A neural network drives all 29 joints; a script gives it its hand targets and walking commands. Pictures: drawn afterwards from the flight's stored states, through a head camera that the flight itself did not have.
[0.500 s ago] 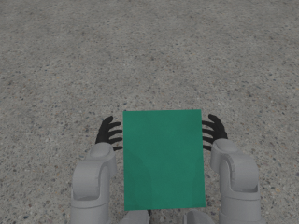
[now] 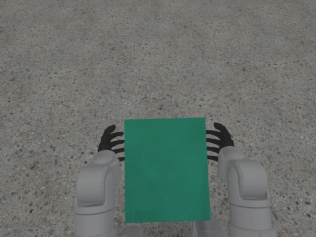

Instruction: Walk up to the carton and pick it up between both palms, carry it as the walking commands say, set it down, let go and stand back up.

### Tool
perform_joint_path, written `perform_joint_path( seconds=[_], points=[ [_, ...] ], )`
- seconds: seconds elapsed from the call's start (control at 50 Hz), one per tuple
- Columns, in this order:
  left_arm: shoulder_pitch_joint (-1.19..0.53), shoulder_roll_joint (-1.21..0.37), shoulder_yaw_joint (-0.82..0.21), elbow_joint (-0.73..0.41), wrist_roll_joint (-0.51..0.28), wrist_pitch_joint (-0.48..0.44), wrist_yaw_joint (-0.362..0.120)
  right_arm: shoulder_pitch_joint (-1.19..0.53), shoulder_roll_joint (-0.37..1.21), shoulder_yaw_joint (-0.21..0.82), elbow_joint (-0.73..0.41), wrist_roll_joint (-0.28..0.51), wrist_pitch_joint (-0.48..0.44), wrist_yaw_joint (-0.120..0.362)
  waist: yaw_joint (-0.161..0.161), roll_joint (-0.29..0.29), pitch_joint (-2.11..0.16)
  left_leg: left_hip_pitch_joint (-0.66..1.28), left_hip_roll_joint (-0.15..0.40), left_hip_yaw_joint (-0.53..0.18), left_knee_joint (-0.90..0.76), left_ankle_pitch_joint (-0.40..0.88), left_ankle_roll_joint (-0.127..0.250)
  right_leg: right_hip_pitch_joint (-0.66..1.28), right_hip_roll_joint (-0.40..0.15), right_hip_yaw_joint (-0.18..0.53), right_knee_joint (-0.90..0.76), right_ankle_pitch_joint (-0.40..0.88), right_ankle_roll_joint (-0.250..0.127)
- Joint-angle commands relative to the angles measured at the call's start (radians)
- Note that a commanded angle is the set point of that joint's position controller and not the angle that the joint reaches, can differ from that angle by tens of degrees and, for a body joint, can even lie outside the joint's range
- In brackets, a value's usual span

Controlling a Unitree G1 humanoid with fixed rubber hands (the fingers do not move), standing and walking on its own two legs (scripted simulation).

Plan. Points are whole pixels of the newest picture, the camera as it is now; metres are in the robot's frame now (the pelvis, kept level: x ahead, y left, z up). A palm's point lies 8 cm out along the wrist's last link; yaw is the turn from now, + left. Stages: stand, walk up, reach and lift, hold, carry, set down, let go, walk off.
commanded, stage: carry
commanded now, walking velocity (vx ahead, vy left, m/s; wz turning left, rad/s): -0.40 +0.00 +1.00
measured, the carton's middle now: (164, 162) +0.32 +0.01 -0.04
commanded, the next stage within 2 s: none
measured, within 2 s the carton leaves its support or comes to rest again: neither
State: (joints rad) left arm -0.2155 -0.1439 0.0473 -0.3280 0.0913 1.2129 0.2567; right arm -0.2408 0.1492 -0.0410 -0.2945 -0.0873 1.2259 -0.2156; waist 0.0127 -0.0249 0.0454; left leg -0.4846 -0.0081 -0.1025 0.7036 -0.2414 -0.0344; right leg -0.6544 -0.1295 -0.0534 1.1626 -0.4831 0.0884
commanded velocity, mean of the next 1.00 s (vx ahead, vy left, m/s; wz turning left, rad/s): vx -0.40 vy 0.00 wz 1.00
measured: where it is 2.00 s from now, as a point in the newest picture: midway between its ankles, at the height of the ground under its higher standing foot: outside the picture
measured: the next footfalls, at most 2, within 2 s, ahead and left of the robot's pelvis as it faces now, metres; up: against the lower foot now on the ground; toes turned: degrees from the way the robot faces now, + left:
right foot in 0.18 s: +0.00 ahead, -0.09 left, +0.00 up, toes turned +8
left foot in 0.46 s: -0.22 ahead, +0.16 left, +0.00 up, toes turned +32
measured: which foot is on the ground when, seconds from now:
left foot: down 0.00-0.18, up 0.20-0.44, down 0.46-0.80, up 0.82-1.00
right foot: up 0.00-0.16, down 0.18-0.46, up 0.48-0.78, down 0.80-1.00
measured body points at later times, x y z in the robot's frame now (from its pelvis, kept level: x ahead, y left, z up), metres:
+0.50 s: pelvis -0.20 +0.01 +0.00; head -0.18 +0.02 +0.44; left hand +0.00 +0.27 +0.09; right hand +0.13 +0.02 +0.10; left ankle -0.25 +0.14 -0.72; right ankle -0.05 -0.10 -0.70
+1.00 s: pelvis -0.37 -0.12 +0.02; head -0.34 -0.11 +0.47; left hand -0.32 +0.19 +0.11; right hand -0.10 +0.03 +0.10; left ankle -0.49 -0.05 -0.63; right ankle -0.24 -0.14 -0.71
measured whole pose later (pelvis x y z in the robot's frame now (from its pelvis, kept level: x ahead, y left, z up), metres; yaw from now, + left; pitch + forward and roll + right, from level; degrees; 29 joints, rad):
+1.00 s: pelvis -0.37 -0.12 +0.02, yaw +59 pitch +1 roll +4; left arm -0.17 -0.14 0.01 -0.43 0.09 1.20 0.24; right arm -0.18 0.14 -0.01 -0.45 -0.06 1.24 -0.24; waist -0.05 -0.02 0.05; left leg -0.54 -0.02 0.03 1.11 -0.45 -0.08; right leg -0.38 -0.19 -0.17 0.60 -0.22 0.00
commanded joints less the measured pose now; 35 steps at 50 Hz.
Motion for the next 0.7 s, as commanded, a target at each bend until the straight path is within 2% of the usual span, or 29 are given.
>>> perform_joint_path(
  seconds=[0.0,0.04,0.08,0.12,0.14,0.16,0.18,0.2,0.22,0.24,0.26,0.28,0.3,0.32,0.36,0.38,0.4,0.42,0.44,0.46,0.48,0.5,0.52,0.54,0.56,0.58,0.62,0.68],
  points=[
    [-0.476,-1.170,-0.666,-0.213,-0.418,-0.075,-0.262,-0.378,1.034,0.458,-0.209,0.333,-0.081,0.240,-0.017,0.281,-0.443,0.269,0.157,-0.204,-0.300,0.217,0.076,0.051,0.037,0.052,0.040,0.094,-0.018],
    [-0.447,-1.166,-0.675,-0.229,-0.434,-0.088,-0.265,-0.346,1.021,0.476,-0.241,0.322,-0.096,0.227,-0.023,0.231,-0.446,0.270,0.155,-0.252,-0.368,0.105,0.069,0.118,0.070,0.042,-0.102,0.084,-0.028],
    [-0.389,-1.137,-0.669,-0.215,-0.432,-0.089,-0.264,-0.292,0.997,0.491,-0.239,0.300,-0.096,0.211,-0.024,0.225,-0.457,0.272,0.149,-0.293,-0.431,0.089,0.054,0.216,0.114,0.028,-0.280,0.049,-0.051],
    [-0.333,-1.103,-0.656,-0.204,-0.423,-0.084,-0.264,-0.263,0.980,0.511,-0.237,0.288,-0.089,0.199,-0.018,0.242,-0.470,0.257,0.120,-0.295,-0.478,0.145,0.012,0.372,0.150,0.013,-0.521,0.029,-0.080],
    [-0.313,-1.083,-0.643,-0.204,-0.415,-0.079,-0.265,-0.250,0.973,0.524,-0.238,0.284,-0.083,0.195,-0.015,0.235,-0.479,0.223,0.098,-0.273,-0.485,0.142,-0.015,0.484,0.146,-0.001,-0.670,0.041,-0.093],
    [-0.308,-1.069,-0.632,-0.204,-0.406,-0.074,-0.267,-0.239,0.969,0.538,-0.236,0.284,-0.075,0.191,-0.006,0.158,-0.465,0.129,0.047,-0.210,-0.420,0.085,-0.051,0.623,0.082,0.013,-0.869,0.148,-0.111],
    [-0.294,-1.047,-0.608,-0.166,-0.381,-0.065,-0.269,-0.223,0.963,0.550,-0.232,0.284,-0.058,0.192,-0.006,-0.194,-0.409,-0.025,-0.140,0.002,-0.022,-0.096,-0.092,0.595,-0.232,0.284,-1.000,0.202,-0.233],
    [-0.241,-1.057,-0.575,-0.136,-0.349,-0.069,-0.269,-0.311,0.959,0.570,-0.286,0.301,-0.049,0.196,-0.009,-0.449,-0.331,-0.157,-0.091,0.134,0.418,-0.391,-0.089,0.430,-0.518,0.369,-0.927,0.595,-0.375],
    [-0.242,-1.067,-0.562,-0.178,-0.361,-0.065,-0.275,-0.322,0.993,0.572,-0.277,0.329,-0.050,0.202,-0.012,-0.296,-0.317,-0.124,-0.014,0.113,0.622,-0.390,-0.081,0.414,-0.447,0.221,-0.856,0.857,-0.382],
    [-0.254,-1.066,-0.557,-0.193,-0.361,-0.064,-0.282,-0.346,1.020,0.597,-0.285,0.360,-0.052,0.207,-0.016,-0.182,-0.315,-0.092,0.002,0.079,0.683,-0.334,-0.066,0.398,-0.360,0.069,-0.780,0.903,-0.336],
    [-0.259,-1.050,-0.550,-0.197,-0.350,-0.065,-0.280,-0.338,1.026,0.612,-0.271,0.374,-0.050,0.212,-0.022,-0.132,-0.331,-0.073,0.009,0.079,0.677,-0.253,-0.058,0.428,-0.289,-0.027,-0.712,0.881,-0.279],
    [-0.267,-1.030,-0.540,-0.203,-0.341,-0.066,-0.273,-0.338,1.020,0.625,-0.264,0.384,-0.048,0.217,-0.024,-0.126,-0.338,-0.076,-0.007,0.110,0.599,-0.190,-0.057,0.488,-0.235,-0.065,-0.644,0.910,-0.241],
    [-0.295,-1.014,-0.536,-0.216,-0.337,-0.066,-0.266,-0.353,1.012,0.626,-0.262,0.388,-0.046,0.217,-0.028,-0.133,-0.343,-0.057,-0.017,0.150,0.450,-0.181,-0.061,0.522,-0.187,-0.113,-0.591,0.917,-0.202],
    [-0.284,-0.994,-0.522,-0.203,-0.325,-0.060,-0.259,-0.358,1.000,0.620,-0.251,0.386,-0.040,0.217,-0.018,-0.167,-0.351,-0.033,-0.026,0.187,0.314,-0.206,-0.056,0.551,-0.178,-0.130,-0.573,0.911,-0.184],
    [-0.270,-0.975,-0.516,-0.189,-0.311,-0.051,-0.248,-0.357,0.987,0.612,-0.244,0.387,-0.029,0.216,-0.001,-0.252,-0.376,0.008,-0.032,0.243,0.133,-0.248,-0.057,0.599,-0.236,-0.082,-0.575,0.882,-0.179],
    [-0.263,-0.969,-0.514,-0.180,-0.304,-0.046,-0.242,-0.352,0.980,0.603,-0.233,0.386,-0.021,0.216,0.001,-0.269,-0.387,0.040,-0.032,0.255,0.049,-0.242,-0.054,0.607,-0.258,-0.070,-0.568,0.850,-0.171],
    [-0.256,-0.966,-0.510,-0.162,-0.293,-0.039,-0.235,-0.338,0.978,0.593,-0.210,0.384,-0.012,0.218,-0.008,-0.247,-0.393,0.099,-0.028,0.259,-0.075,-0.184,-0.049,0.584,-0.259,-0.086,-0.527,0.768,-0.144],
    [-0.247,-0.965,-0.503,-0.139,-0.285,-0.031,-0.229,-0.324,0.979,0.580,-0.180,0.379,-0.004,0.222,-0.023,-0.142,-0.399,0.211,0.000,0.223,-0.243,-0.045,-0.047,0.488,-0.239,-0.120,-0.455,0.603,-0.097],
    [-0.255,-0.954,-0.500,-0.120,-0.277,-0.022,-0.226,-0.316,0.988,0.566,-0.145,0.377,0.003,0.230,-0.031,0.075,-0.355,0.294,0.111,0.027,-0.321,0.214,-0.023,0.274,-0.184,-0.108,-0.355,0.210,-0.050],
    [-0.229,-0.946,-0.488,-0.083,-0.266,-0.017,-0.226,-0.301,0.963,0.543,-0.101,0.363,0.010,0.233,-0.014,0.348,-0.309,0.374,0.378,-0.339,-0.256,0.833,0.074,-0.033,-0.052,-0.132,-0.199,-0.203,0.018],
    [-0.279,-0.984,-0.518,-0.135,-0.294,-0.027,-0.234,-0.289,0.986,0.526,-0.124,0.350,-0.001,0.235,-0.026,0.388,-0.332,0.334,0.415,-0.426,-0.190,1.228,0.153,-0.038,0.009,0.016,-0.022,-0.248,0.008],
    [-0.322,-1.025,-0.555,-0.144,-0.312,-0.034,-0.241,-0.295,1.015,0.520,-0.127,0.336,-0.007,0.243,-0.023,0.312,-0.381,0.312,0.354,-0.312,-0.176,1.084,0.156,-0.003,0.006,0.067,0.066,-0.157,-0.006],
    [-0.379,-1.073,-0.601,-0.168,-0.344,-0.043,-0.249,-0.304,1.035,0.508,-0.138,0.328,-0.020,0.248,-0.024,0.277,-0.399,0.290,0.294,-0.225,-0.197,0.845,0.136,-0.001,0.015,0.066,0.108,-0.054,-0.013],
    [-0.424,-1.113,-0.639,-0.194,-0.377,-0.048,-0.254,-0.306,1.048,0.487,-0.153,0.323,-0.036,0.250,-0.023,0.274,-0.417,0.313,0.241,-0.173,-0.205,0.686,0.118,-0.014,0.022,0.059,0.119,0.026,-0.017],
    [-0.438,-1.135,-0.655,-0.208,-0.396,-0.054,-0.259,-0.306,1.049,0.472,-0.169,0.319,-0.051,0.248,-0.024,0.270,-0.432,0.329,0.209,-0.155,-0.209,0.584,0.119,-0.010,0.032,0.055,0.131,0.077,-0.017],
    [-0.448,-1.143,-0.666,-0.223,-0.410,-0.062,-0.263,-0.314,1.046,0.469,-0.193,0.317,-0.066,0.244,-0.026,0.245,-0.442,0.330,0.196,-0.162,-0.231,0.492,0.119,0.004,0.042,0.056,0.117,0.089,-0.014],
    [-0.438,-1.142,-0.681,-0.243,-0.426,-0.072,-0.262,-0.315,1.032,0.476,-0.234,0.314,-0.085,0.234,-0.030,0.208,-0.446,0.339,0.188,-0.220,-0.294,0.349,0.110,0.033,0.063,0.058,0.015,0.071,-0.016],
    [-0.364,-1.107,-0.683,-0.228,-0.421,-0.072,-0.256,-0.257,1.001,0.491,-0.240,0.296,-0.090,0.218,-0.033,0.194,-0.463,0.328,0.175,-0.293,-0.387,0.202,0.089,0.153,0.107,0.045,-0.189,0.035,-0.033]
  ],
)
